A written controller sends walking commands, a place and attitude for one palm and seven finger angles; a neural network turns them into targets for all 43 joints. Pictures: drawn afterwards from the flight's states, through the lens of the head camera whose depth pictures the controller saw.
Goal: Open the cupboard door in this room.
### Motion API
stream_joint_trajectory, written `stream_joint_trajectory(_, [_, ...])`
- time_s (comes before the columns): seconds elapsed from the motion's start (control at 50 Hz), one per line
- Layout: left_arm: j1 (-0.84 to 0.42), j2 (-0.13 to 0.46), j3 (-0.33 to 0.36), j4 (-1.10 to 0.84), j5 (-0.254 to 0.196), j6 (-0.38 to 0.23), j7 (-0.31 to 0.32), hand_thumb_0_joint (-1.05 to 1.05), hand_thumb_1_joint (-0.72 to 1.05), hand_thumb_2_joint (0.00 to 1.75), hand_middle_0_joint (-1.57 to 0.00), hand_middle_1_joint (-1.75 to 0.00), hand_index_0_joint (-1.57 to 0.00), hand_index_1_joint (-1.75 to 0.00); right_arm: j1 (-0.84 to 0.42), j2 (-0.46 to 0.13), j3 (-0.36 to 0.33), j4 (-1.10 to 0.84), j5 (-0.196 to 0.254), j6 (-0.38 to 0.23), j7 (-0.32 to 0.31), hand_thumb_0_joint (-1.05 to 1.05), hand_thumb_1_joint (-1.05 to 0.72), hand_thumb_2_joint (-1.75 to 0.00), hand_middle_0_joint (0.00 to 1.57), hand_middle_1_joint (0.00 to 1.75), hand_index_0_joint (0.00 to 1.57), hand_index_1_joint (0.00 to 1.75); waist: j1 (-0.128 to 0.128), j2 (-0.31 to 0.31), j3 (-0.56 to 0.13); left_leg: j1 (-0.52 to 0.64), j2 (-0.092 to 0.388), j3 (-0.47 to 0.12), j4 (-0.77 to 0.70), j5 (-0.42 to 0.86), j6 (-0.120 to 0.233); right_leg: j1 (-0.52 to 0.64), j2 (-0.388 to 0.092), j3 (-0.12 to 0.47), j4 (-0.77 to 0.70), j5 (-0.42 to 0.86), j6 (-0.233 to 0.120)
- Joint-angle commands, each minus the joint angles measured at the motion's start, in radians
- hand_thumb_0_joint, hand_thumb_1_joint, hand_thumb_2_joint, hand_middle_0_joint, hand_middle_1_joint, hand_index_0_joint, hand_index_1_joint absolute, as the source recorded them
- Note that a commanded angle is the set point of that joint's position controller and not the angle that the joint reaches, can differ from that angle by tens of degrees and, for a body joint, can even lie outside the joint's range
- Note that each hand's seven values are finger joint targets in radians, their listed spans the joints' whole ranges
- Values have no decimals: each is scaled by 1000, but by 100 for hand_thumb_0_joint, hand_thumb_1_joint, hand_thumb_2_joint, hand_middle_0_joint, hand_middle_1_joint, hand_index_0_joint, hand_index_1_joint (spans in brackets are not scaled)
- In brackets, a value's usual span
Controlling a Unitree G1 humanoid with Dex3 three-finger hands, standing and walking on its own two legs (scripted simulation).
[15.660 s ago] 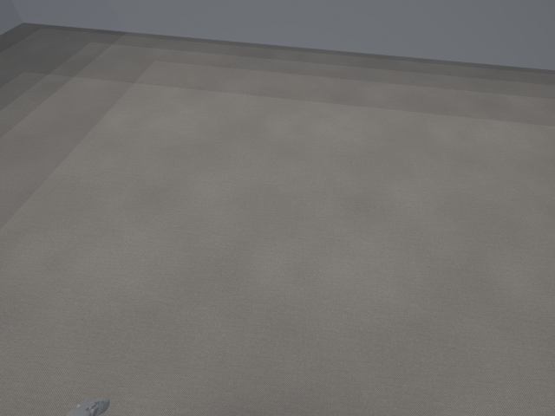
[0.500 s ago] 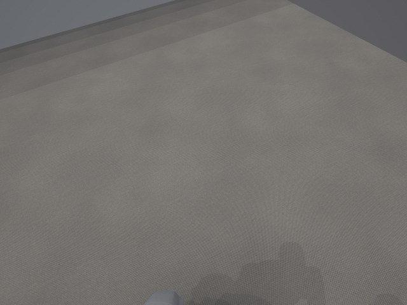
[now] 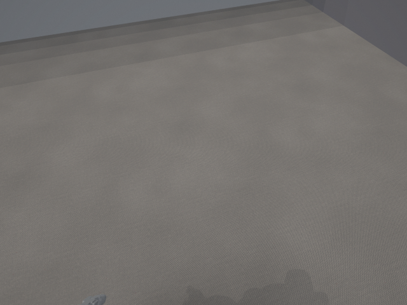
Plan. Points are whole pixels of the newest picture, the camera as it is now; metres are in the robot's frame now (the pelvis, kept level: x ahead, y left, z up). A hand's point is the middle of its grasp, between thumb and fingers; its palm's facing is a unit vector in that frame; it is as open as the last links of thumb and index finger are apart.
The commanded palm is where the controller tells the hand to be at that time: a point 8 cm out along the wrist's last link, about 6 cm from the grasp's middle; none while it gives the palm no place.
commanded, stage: turn or walk to find it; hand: left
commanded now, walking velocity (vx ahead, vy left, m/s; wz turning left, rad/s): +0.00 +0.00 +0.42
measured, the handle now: out of the picture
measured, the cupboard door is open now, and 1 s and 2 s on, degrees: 0 0 0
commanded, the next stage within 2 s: stand and wait in 1.50 s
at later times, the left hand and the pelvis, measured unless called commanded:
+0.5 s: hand out of the picture -0.05 +0.23 -0.18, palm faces +0.26 -0.94 -0.23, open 7.4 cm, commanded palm none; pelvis -0.04 +0.02 +0.00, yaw +13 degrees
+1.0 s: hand out of the picture -0.06 +0.18 -0.14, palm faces +0.43 -0.86 -0.27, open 7.4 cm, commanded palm none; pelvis -0.05 -0.03 +0.01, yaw +26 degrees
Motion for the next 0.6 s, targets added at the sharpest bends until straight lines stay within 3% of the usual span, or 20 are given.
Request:
stream_joint_trajectory(0.0, [173,250,60,-40,25,-31,23,0,90,90,-20,-30,-20,-30,-33,-88,-35,-125,14,-21,-1,0,-90,-90,20,30,20,30,73,-326,-79,-307,-51,17,365,-324,4,225,-410,402,-381,218,-174])
stream_joint_trajectory(0.02, [150,227,65,-52,17,-33,30,0,90,90,-20,-30,-20,-30,-42,-131,-45,-122,6,-5,-3,0,-90,-90,20,30,20,30,75,-322,-75,-275,-6,-40,522,-324,12,115,-430,403,-410,178,-220])
stream_joint_trajectory(0.04, [89,202,60,-66,17,-32,30,0,90,90,-20,-30,-20,-30,-41,-130,-50,-104,7,-2,1,0,-90,-90,20,30,20,30,46,-237,-32,-277,7,-45,626,-272,17,64,-385,359,-398,141,-226])
stream_joint_trajectory(0.06, [36,169,49,-77,16,-32,28,0,90,90,-20,-30,-20,-30,-16,-125,-49,-80,5,1,8,0,-90,-90,20,30,20,30,17,-165,-12,-267,22,-32,669,-204,10,41,-328,254,-372,153,-205])
stream_joint_trajectory(0.08, [-6,147,40,-88,17,-32,28,0,90,90,-20,-30,-20,-30,23,-111,-47,-60,3,4,13,0,-90,-90,20,30,20,30,-8,-156,-16,-249,29,-12,680,-154,-1,35,-286,160,-351,183,-183])
stream_joint_trajectory(0.1, [-15,137,37,-93,18,-34,28,0,90,90,-20,-30,-20,-30,48,-104,-44,-50,3,6,15,0,-90,-90,20,30,20,30,-14,-175,-31,-235,28,7,673,-128,-10,42,-263,110,-344,201,-172])
stream_joint_trajectory(0.14, [7,133,36,-86,21,-35,29,0,90,90,-20,-30,-20,-30,51,-96,-39,-45,5,8,18,0,-90,-90,20,30,20,30,-4,-196,-29,-223,31,34,613,-120,-22,67,-252,66,-344,237,-166])
stream_joint_trajectory(0.26, [110,187,53,-35,27,-28,28,0,90,90,-20,-30,-20,-30,-36,-77,-20,-62,15,-5,14,0,-90,-90,20,30,20,30,60,-203,-63,-152,38,102,323,-219,-26,179,-309,48,-287,422,-211])
stream_joint_trajectory(0.32, [104,196,59,-20,25,-24,27,0,90,90,-20,-30,-20,-30,0,-76,-13,-54,20,-18,9,0,-90,-90,20,30,20,30,46,-209,-113,-77,33,133,129,-185,-18,221,-310,19,-213,495,-196])
stream_joint_trajectory(0.34, [97,197,60,-18,22,-21,26,0,90,90,-20,-30,-20,-30,34,-77,-13,-46,18,-22,7,0,-90,-90,20,30,20,30,26,-206,-124,-14,27,149,33,-109,-14,191,-298,-9,-174,472,-168])
stream_joint_trajectory(0.36, [89,186,59,-16,13,-15,23,0,90,90,-20,-30,-20,-30,66,-94,-17,-35,16,-28,7,0,-90,-90,20,30,20,30,4,-153,-130,97,32,146,-92,13,-4,114,-276,-45,-117,401,-123])
stream_joint_trajectory(0.38, [93,151,53,-30,5,-6,19,0,90,90,-20,-30,-20,-30,98,-153,-29,-32,13,-38,7,0,-90,-90,20,30,20,30,-18,3,-151,217,132,7,-190,121,36,-20,-206,-95,22,244,-64])
stream_joint_trajectory(0.4, [84,81,36,-65,2,-1,12,0,90,90,-20,-30,-20,-30,120,-251,-51,-40,5,-42,4,0,-90,-90,20,30,20,30,-31,292,-126,285,372,-295,-240,400,151,-255,-78,-131,211,-191,7])
stream_joint_trajectory(0.42, [-7,87,23,-86,13,8,16,0,90,90,-20,-30,-20,-30,163,-275,-56,-23,6,-35,-2,0,-90,-90,20,30,20,30,-70,245,-109,196,422,-312,-260,411,219,-237,-63,-47,345,-286,0])
stream_joint_trajectory(0.44, [-39,73,31,-80,12,13,19,0,90,90,-20,-30,-20,-30,146,-253,-54,-12,2,-38,-14,0,-90,-90,20,30,20,30,-61,262,-97,168,379,-298,-261,386,219,-266,-58,7,416,-252,-1])
stream_joint_trajectory(0.46, [-44,90,36,-63,7,13,13,0,90,90,-20,-30,-20,-30,91,-223,-45,-24,2,-36,-20,0,-90,-90,20,30,20,30,-43,228,-58,123,336,-254,-259,334,214,-264,-61,29,455,-184,-3])
stream_joint_trajectory(0.48, [-14,89,38,-40,9,11,7,0,90,90,-20,-30,-20,-30,37,-197,-34,-34,2,-38,-22,0,-90,-90,20,30,20,30,-12,182,-51,116,288,-189,-248,344,195,-254,-57,33,464,-118,0])
stream_joint_trajectory(0.5, [12,86,36,-27,8,9,4,0,90,90,-20,-30,-20,-30,19,-189,-29,-43,4,-42,-23,0,-90,-90,20,30,20,30,0,155,-64,131,260,-154,-237,377,185,-239,-48,28,457,-90,4])
stream_joint_trajectory(0.54, [24,85,34,-14,7,9,3,0,90,90,-20,-30,-20,-30,23,-185,-29,-43,6,-45,-22,0,-90,-90,20,30,20,30,0,128,-76,138,243,-131,-239,395,183,-213,-39,29,427,-70,9])
stream_joint_trajectory(0.58, [9,80,29,-21,6,9,6,0,90,90,-20,-30,-20,-30,51,-188,-33,-37,6,-43,-22,0,-90,-90,20,30,20,30,-16,116,-87,178,243,-158,-232,415,193,-216,-28,30,374,-78,14])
